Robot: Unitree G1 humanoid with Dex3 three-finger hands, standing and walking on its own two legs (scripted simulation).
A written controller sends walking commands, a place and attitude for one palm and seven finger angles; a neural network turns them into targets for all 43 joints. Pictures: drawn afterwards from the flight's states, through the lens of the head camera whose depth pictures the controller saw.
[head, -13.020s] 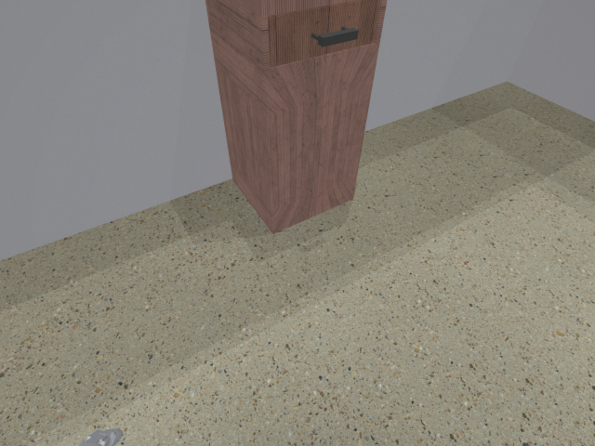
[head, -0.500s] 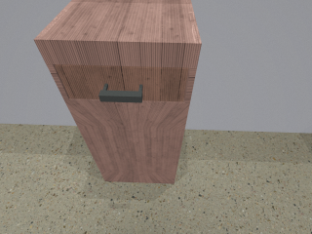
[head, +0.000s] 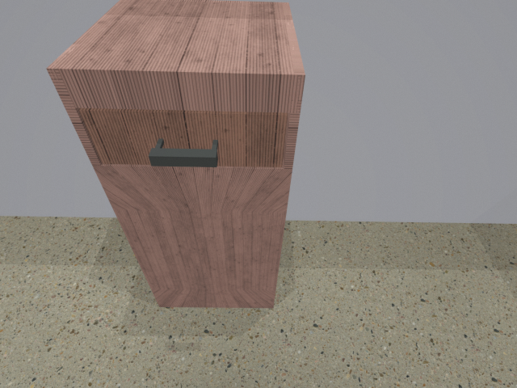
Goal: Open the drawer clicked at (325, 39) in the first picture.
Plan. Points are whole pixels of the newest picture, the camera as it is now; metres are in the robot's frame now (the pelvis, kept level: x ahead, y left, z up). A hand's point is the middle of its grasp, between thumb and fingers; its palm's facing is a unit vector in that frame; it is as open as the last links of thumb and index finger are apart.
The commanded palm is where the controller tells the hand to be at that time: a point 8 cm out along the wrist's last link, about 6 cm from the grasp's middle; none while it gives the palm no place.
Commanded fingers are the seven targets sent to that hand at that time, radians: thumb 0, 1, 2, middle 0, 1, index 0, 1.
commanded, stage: look again from close up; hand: left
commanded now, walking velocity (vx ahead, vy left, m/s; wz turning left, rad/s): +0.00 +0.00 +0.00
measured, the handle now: (186, 150) +0.55 +0.17 +0.07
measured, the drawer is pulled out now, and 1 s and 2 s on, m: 0.00 0.00 0.00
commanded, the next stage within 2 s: raise the hand with hooked fingers in 0.62 s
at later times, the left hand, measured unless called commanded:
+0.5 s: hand out of the picture +0.04 +0.20 -0.18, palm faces +0.02 -0.98 -0.20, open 7.4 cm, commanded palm none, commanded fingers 0.00 0.90 0.90 -0.20 -0.30 -0.20 -0.30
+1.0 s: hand (131, 298) +0.26 +0.22 +0.00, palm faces +0.08 -0.41 -0.91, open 7.9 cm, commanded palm +0.18 +0.24 -0.01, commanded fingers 0.00 0.55 0.75 -0.23 -0.53 -0.23 -0.53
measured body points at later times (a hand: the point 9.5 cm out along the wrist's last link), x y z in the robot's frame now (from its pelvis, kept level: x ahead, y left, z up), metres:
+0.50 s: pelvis +0.03 +0.03 +0.00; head +0.03 +0.03 +0.45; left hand +0.04 +0.25 -0.16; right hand +0.04 -0.20 -0.16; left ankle +0.09 +0.11 -0.74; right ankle -0.02 -0.10 -0.74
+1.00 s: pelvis +0.03 +0.01 -0.02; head +0.02 -0.04 +0.43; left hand +0.25 +0.23 +0.05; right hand +0.21 -0.23 -0.12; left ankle +0.09 +0.11 -0.74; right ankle +0.03 -0.08 -0.74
